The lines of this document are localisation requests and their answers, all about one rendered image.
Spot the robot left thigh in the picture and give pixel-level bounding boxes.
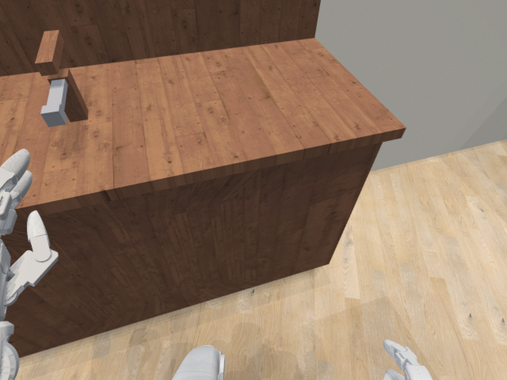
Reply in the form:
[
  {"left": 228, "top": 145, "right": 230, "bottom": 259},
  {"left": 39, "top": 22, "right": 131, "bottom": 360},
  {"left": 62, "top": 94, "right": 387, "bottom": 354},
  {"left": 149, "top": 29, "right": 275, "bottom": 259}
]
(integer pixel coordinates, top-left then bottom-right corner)
[{"left": 172, "top": 347, "right": 225, "bottom": 380}]

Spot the counter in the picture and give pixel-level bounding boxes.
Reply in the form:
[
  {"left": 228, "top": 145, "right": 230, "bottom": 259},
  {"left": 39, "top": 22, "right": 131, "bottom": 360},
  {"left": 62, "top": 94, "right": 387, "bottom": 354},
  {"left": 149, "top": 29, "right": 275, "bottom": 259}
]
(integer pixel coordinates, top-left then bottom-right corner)
[{"left": 0, "top": 0, "right": 406, "bottom": 358}]

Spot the tap lever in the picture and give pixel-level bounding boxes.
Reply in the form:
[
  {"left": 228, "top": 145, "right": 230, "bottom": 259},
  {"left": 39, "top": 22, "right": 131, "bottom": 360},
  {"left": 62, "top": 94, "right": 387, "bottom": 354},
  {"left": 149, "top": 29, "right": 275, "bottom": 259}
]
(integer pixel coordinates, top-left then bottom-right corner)
[{"left": 40, "top": 79, "right": 68, "bottom": 127}]

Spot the left robot forearm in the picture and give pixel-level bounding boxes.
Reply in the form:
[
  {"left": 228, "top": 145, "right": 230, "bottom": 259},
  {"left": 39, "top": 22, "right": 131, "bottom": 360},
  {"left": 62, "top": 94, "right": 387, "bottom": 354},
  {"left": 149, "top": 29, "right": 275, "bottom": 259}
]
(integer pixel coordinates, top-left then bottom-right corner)
[{"left": 0, "top": 321, "right": 19, "bottom": 380}]

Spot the left robot hand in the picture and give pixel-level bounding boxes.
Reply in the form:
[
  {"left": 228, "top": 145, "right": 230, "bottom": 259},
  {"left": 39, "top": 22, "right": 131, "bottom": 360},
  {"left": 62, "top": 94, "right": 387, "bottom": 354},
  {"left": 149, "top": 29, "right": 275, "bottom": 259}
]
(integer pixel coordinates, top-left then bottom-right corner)
[{"left": 0, "top": 149, "right": 59, "bottom": 321}]

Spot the right robot hand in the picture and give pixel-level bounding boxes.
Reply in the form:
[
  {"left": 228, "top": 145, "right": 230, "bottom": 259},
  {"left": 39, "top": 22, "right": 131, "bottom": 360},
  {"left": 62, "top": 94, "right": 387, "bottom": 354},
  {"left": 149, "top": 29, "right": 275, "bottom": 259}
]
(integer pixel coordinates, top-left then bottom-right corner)
[{"left": 383, "top": 340, "right": 433, "bottom": 380}]

